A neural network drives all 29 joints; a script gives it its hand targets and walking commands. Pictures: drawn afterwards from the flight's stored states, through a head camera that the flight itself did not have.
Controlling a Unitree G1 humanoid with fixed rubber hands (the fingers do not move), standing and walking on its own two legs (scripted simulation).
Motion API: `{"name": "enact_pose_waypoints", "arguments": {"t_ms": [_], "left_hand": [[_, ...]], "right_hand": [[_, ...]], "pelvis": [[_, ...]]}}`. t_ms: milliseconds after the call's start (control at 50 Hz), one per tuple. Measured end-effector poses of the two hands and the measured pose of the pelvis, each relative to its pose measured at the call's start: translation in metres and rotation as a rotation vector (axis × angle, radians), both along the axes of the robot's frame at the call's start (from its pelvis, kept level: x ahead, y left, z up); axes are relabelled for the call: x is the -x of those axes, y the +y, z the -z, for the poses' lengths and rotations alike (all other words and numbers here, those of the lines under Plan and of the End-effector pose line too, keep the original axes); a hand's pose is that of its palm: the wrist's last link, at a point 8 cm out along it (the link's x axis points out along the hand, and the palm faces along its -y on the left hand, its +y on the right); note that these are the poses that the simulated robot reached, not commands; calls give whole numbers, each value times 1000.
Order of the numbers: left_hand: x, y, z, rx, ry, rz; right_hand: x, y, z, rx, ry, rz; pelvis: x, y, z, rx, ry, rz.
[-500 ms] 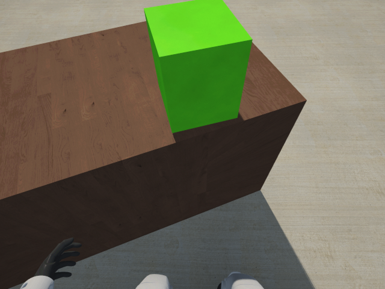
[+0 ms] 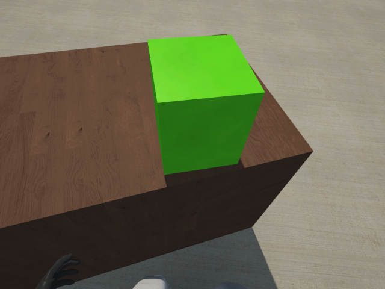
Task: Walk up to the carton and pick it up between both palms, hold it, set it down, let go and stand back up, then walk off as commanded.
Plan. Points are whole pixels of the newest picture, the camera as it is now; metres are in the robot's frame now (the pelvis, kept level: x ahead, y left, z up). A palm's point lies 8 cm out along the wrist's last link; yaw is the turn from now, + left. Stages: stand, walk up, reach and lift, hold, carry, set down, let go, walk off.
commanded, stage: walk up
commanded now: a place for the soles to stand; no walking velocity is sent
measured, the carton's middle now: (196, 107) +0.50 +0.03 +0.06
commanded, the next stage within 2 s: none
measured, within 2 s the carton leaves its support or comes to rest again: neither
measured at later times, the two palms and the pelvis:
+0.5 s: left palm (86, 281) +0.13 +0.22 -0.06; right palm out of the picture +0.14 -0.43 -0.09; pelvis +0.05 -0.11 +0.01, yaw +4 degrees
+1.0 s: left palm out of the picture +0.06 +0.28 -0.09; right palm out of the picture +0.14 -0.39 -0.06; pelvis +0.02 -0.07 +0.00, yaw +10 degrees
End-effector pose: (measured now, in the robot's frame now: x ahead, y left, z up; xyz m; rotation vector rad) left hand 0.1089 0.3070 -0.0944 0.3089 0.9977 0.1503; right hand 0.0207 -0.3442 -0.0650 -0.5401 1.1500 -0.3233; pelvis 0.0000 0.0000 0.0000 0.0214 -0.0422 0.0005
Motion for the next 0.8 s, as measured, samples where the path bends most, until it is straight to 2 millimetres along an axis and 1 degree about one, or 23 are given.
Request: {"name": "enact_pose_waypoints", "arguments": {"t_ms": [100, 160, 220, 260, 300, 340, 400, 420, 460, 560, 640, 720, 760, 800], "left_hand": [[-32, 3, -9, -26, -55, 5], [-39, -2, -12, -47, -61, -10], [-40, -19, -11, -65, -32, -18], [-39, -33, -10, -87, -18, -24], [-34, -48, -9, -108, -2, -39], [-24, -64, -14, -111, 18, -60], [-16, -78, -26, -121, 49, -80], [-16, -80, -29, -129, 53, -84], [-19, -83, -35, -145, 48, -86], [-22, -88, -37, -145, 26, -96], [-14, -85, -30, -126, 14, -117], [3, -73, -18, -100, 6, -146], [9, -64, -11, -90, 0, -158], [13, -51, -2, -84, -17, -168]], "right_hand": [[2, -22, -21, 46, 45, 0], [-7, -39, -24, 48, 64, -19], [-25, -57, -17, 23, 51, -44], [-40, -70, -5, -3, 45, -63], [-58, -81, 11, -33, 33, -79], [-78, -81, 21, -75, 10, -90], [-106, -83, 23, -114, -32, -105], [-111, -84, 23, -123, -37, -110], [-116, -87, 25, -139, -32, -115], [-114, -92, 28, -145, 21, -112], [-117, -88, 25, -131, 28, -133], [-122, -76, 18, -107, 15, -172], [-123, -68, 15, -94, -3, -190], [-121, -59, 16, -79, -23, -202]], "pelvis": [[-12, -19, -5, 34, -2, -13], [-20, -35, -5, 35, 4, -29], [-26, -54, -3, 17, 17, -32], [-30, -69, 3, -3, 30, -35], [-33, -82, 7, -7, 25, -42], [-37, -90, 4, -15, 26, -53], [-45, -99, -5, -36, 39, -61], [-47, -102, -7, -39, 41, -63], [-50, -107, -9, -44, 45, -66], [-53, -111, -10, -40, 53, -82], [-49, -107, -8, -22, 51, -106], [-41, -96, -4, 9, 44, -137], [-37, -88, 0, 24, 33, -148], [-33, -78, 7, 36, 9, -156]]}}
